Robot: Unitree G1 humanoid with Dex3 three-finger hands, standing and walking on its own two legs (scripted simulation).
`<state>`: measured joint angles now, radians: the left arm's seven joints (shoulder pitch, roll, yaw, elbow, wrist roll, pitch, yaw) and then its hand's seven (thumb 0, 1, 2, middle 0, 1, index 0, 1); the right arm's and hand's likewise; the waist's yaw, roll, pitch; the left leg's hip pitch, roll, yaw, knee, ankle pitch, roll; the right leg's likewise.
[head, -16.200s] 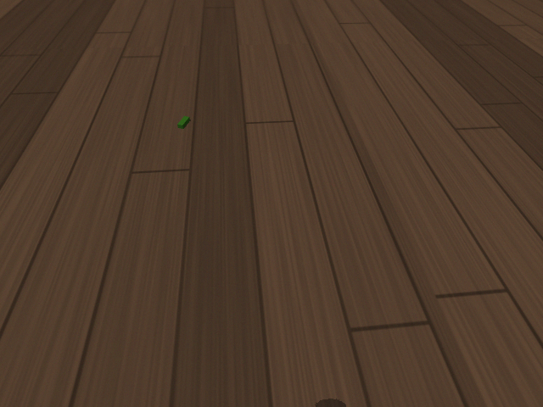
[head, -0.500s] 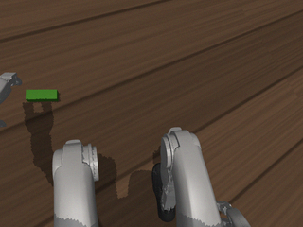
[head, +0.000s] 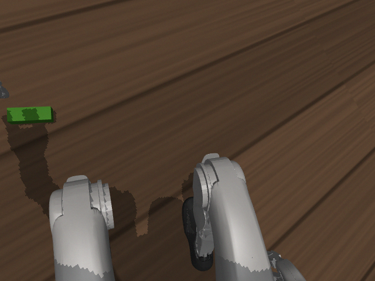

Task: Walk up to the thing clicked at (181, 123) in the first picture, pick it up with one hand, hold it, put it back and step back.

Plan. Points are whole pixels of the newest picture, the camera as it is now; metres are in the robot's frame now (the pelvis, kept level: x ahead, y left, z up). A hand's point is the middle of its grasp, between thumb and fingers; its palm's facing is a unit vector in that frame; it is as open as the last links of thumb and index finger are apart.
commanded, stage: rise first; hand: left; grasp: from above
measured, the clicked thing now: (31, 115) +0.49 +0.29 -0.31
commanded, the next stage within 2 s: approach in 1.60 s
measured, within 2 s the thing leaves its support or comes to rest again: neither
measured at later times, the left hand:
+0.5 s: hand out of the picture +0.44 +0.34 -0.19, palm faces -0.45 -0.08 -0.89, open 13.0 cm
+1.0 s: hand out of the picture +0.45 +0.34 -0.19, palm faces -0.45 -0.08 -0.89, open 13.3 cm
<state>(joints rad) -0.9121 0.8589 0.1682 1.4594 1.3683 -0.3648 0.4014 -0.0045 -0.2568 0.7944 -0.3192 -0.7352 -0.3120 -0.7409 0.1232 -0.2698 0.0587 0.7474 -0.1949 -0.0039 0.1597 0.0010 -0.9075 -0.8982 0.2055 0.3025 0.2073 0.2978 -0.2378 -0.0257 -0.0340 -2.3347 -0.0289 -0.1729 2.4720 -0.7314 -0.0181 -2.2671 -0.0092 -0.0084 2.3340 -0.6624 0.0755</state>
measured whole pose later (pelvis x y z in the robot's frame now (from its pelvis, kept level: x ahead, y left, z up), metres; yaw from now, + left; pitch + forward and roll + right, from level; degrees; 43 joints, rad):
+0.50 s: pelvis +0.00 +0.00 -0.01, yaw -1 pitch +33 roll -11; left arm -0.96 0.90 0.17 1.52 1.38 -0.36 0.44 0.00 -0.32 0.85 -0.28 -0.80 -0.27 -0.81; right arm 0.11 -0.28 0.09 0.74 -0.21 -0.03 0.17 0.00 -0.91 -0.90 0.21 0.30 0.21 0.30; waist -0.27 -0.04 -0.01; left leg -2.35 -0.03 -0.19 2.50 -0.73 -0.02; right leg -2.28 0.00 -0.02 2.35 -0.66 0.08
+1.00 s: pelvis +0.00 +0.00 -0.01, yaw -2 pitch +32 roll -12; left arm -0.98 0.93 0.16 1.53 1.39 -0.38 0.44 0.00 -0.38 0.90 -0.24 -0.84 -0.22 -0.86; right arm 0.13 -0.28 0.12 0.73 -0.21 -0.03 0.18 0.00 -0.91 -0.90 0.21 0.30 0.21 0.30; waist -0.28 -0.04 0.00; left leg -2.36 -0.03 -0.20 2.51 -0.73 -0.01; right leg -2.27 0.00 -0.03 2.35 -0.66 0.07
